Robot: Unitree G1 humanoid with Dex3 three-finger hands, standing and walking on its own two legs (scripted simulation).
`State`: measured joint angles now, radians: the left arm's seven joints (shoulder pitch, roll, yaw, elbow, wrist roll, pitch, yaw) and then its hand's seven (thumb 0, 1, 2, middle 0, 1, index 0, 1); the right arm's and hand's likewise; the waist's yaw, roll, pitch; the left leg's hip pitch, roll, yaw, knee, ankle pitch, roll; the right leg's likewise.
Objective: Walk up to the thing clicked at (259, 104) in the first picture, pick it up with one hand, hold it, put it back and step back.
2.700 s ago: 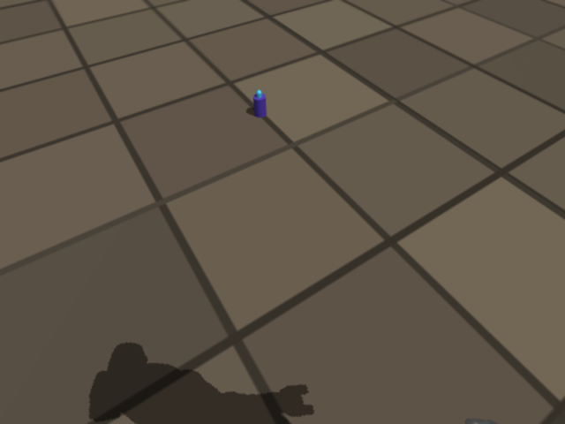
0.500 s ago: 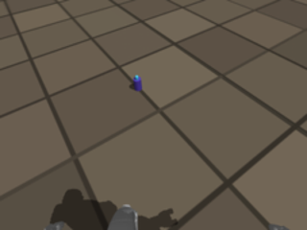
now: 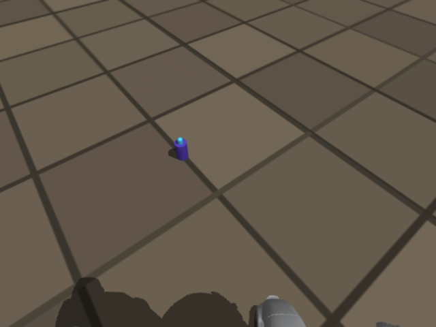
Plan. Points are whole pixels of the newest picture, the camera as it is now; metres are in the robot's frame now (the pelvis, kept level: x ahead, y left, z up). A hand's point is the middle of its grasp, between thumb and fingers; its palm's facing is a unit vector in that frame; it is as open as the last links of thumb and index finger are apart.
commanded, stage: walk up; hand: left
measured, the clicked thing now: (181, 147) +1.13 +0.22 -0.69
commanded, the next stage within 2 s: none
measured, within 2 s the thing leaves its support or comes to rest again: neither
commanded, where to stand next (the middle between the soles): +0.73 +0.01 m, yaw +3 degrees
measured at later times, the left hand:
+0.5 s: hand (102, 281) +0.23 +0.28 -0.16, palm faces +0.02 -0.93 -0.36, open 7.4 cm
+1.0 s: hand (135, 181) +0.49 +0.24 -0.13, palm faces +0.00 -0.91 -0.42, open 7.4 cm
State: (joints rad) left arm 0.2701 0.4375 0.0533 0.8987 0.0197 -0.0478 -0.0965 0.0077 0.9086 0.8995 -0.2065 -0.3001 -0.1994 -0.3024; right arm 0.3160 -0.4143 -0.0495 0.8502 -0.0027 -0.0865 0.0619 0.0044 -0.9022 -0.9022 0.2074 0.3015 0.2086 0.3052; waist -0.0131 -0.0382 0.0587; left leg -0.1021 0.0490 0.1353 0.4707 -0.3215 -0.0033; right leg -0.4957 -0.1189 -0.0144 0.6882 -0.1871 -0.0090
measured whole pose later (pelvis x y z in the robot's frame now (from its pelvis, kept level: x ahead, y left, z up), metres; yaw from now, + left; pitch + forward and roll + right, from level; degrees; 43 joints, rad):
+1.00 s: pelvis +0.40 -0.04 -0.01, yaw +2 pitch -3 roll +1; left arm 0.24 0.41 0.05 0.87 0.01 -0.09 -0.05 0.01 0.91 0.90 -0.21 -0.30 -0.20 -0.30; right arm 0.32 -0.44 -0.05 0.90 0.00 -0.03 0.03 0.01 -0.91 -0.90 0.20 0.30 0.20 0.30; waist 0.00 0.05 0.09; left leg -0.33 0.05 0.01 1.04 -0.44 0.03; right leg -0.35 -0.05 -0.06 0.64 -0.23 -0.02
